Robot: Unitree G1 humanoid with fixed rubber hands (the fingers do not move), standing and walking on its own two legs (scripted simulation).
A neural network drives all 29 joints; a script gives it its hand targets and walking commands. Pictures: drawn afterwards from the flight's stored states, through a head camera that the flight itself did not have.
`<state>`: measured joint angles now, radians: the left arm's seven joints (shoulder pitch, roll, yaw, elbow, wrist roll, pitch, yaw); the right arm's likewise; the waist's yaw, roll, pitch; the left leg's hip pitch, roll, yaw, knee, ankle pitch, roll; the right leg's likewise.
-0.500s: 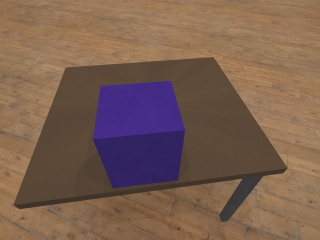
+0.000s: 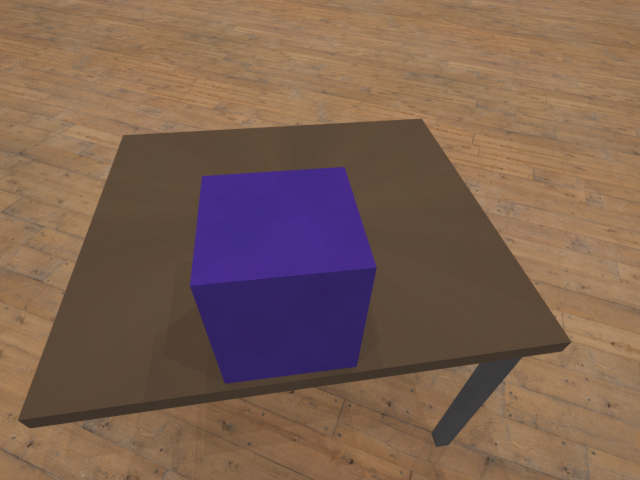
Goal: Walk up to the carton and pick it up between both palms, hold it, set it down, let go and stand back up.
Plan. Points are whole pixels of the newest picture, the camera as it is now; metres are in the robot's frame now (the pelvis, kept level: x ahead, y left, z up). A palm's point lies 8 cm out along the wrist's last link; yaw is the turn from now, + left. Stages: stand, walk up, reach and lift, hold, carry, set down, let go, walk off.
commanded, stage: walk up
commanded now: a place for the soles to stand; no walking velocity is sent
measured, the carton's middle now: (283, 276) +0.43 +0.06 +0.01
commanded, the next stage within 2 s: stand in 0.08 s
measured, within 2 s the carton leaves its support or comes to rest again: neither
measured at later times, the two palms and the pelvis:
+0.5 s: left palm out of the picture +0.11 +0.27 -0.14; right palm out of the picture +0.09 -0.25 -0.15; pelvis -0.03 +0.00 -0.03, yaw +2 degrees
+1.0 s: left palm out of the picture +0.15 +0.25 -0.09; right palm out of the picture +0.14 -0.23 -0.11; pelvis -0.02 -0.02 -0.01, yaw +1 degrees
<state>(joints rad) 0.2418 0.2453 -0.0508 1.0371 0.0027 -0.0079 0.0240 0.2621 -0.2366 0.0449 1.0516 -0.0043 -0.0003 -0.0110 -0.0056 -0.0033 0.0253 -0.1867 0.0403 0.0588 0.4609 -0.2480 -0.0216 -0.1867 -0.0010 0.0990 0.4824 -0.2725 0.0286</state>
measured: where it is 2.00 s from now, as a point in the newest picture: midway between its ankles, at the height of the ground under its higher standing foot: outside the picture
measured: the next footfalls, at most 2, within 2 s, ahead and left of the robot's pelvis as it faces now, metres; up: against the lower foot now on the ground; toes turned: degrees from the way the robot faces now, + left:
none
